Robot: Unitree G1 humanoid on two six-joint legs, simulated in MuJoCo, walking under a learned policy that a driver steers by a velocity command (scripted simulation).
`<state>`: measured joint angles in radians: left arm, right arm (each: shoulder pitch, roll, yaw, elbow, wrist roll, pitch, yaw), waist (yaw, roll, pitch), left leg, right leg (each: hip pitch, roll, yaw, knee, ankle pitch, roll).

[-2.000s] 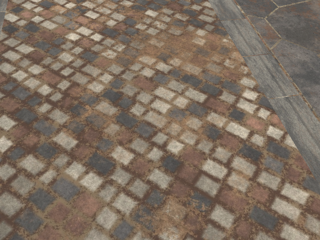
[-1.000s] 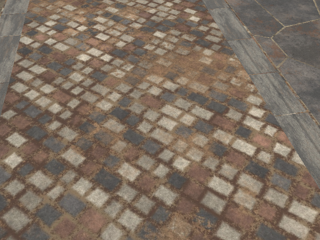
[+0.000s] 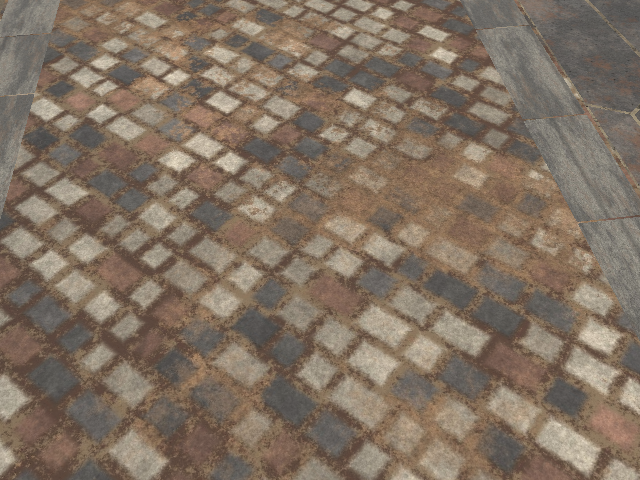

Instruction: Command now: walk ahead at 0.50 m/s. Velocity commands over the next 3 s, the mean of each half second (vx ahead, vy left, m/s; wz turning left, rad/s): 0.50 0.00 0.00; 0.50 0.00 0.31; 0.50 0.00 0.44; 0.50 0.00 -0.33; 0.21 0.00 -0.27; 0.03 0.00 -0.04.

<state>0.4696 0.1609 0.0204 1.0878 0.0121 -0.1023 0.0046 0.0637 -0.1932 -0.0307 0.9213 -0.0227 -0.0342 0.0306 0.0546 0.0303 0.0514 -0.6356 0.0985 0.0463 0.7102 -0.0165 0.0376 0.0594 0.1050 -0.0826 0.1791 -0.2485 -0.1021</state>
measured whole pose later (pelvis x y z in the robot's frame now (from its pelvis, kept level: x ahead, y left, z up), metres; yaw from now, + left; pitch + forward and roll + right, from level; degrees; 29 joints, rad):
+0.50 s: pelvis +0.28 +0.04 +0.00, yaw +0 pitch +0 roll +1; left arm 0.12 0.21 0.05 0.93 0.03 -0.04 -0.03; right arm 0.46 -0.17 -0.04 1.07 -0.01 -0.10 0.00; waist -0.04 -0.04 0.04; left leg 0.00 -0.09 0.09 0.20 -0.21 0.10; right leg -0.64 -0.11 -0.02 0.82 -0.06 -0.03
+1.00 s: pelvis +0.55 +0.00 +0.00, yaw +11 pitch +0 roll -1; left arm 0.38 0.20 0.06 1.00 0.02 -0.11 0.01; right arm 0.19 -0.24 -0.08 0.91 -0.03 -0.01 0.04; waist 0.01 0.04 0.03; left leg -0.65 0.10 0.01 1.03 -0.11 0.07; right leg -0.06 0.02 -0.23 0.28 -0.22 -0.07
